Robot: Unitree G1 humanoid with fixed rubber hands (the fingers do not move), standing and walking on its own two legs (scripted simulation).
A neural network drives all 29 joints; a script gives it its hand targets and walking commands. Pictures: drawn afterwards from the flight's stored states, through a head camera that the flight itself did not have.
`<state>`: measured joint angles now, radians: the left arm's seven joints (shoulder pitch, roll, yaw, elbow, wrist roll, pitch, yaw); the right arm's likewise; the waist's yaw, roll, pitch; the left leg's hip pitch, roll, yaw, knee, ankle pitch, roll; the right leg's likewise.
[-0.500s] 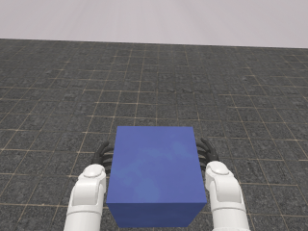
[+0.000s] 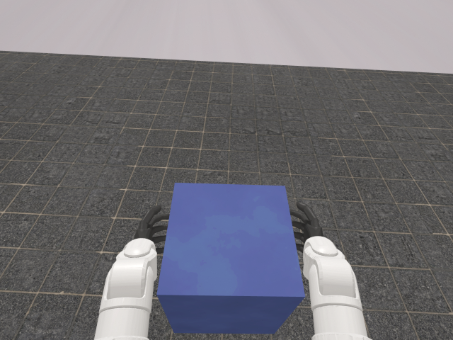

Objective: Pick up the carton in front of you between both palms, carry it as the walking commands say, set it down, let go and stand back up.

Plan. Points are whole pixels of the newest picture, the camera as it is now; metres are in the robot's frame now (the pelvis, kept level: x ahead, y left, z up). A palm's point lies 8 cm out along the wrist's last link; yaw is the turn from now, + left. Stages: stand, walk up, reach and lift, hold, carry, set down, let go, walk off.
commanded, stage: carry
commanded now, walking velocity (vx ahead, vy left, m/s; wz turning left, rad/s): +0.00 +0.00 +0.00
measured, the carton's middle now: (227, 262) +0.29 +0.00 -0.04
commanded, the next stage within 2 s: hold in 1.60 s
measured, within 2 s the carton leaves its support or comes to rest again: neither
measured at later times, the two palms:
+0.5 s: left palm (137, 248) +0.28 +0.16 +0.04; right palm (307, 245) +0.28 -0.14 +0.04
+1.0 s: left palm (131, 251) +0.27 +0.17 +0.04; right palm (303, 247) +0.28 -0.13 +0.05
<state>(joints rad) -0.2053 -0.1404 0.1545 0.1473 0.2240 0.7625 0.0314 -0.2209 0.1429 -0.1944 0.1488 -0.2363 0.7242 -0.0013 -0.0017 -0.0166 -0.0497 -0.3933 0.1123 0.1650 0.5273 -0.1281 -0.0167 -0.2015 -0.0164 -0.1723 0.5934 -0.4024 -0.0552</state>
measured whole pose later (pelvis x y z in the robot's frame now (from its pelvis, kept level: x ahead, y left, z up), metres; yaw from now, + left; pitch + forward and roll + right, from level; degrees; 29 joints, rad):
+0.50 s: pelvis -0.01 +0.01 +0.00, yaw +0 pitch +0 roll +0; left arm -0.21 -0.14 0.15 0.15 0.23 0.77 0.03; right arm -0.22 0.14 -0.20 0.15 -0.25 0.73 0.00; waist 0.00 -0.01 -0.06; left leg -0.40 0.11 0.17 0.53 -0.13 0.00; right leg -0.21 -0.02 -0.17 0.58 -0.39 -0.04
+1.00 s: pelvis -0.01 +0.02 +0.00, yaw +0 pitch +1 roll +0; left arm -0.21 -0.14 0.15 0.16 0.23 0.76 0.04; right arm -0.22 0.14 -0.20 0.16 -0.24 0.72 0.00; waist 0.00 -0.01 -0.07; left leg -0.41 0.11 0.18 0.52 -0.11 0.01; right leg -0.22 -0.02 -0.16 0.57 -0.37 -0.03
